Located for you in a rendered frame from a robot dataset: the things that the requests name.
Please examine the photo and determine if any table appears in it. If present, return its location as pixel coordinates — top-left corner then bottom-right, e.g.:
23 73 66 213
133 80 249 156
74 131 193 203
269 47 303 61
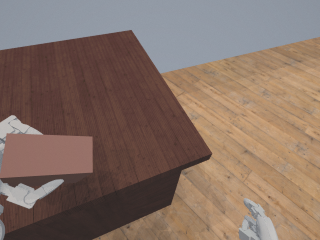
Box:
0 30 213 240

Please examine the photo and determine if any left robot hand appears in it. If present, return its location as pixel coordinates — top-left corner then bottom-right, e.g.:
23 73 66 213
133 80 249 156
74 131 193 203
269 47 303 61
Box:
0 115 64 209

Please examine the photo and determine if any sponge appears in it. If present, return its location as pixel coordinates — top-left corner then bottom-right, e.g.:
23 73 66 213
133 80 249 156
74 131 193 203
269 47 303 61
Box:
0 133 93 188

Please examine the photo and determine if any right robot hand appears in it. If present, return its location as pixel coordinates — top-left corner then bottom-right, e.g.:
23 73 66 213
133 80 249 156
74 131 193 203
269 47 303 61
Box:
239 198 279 240

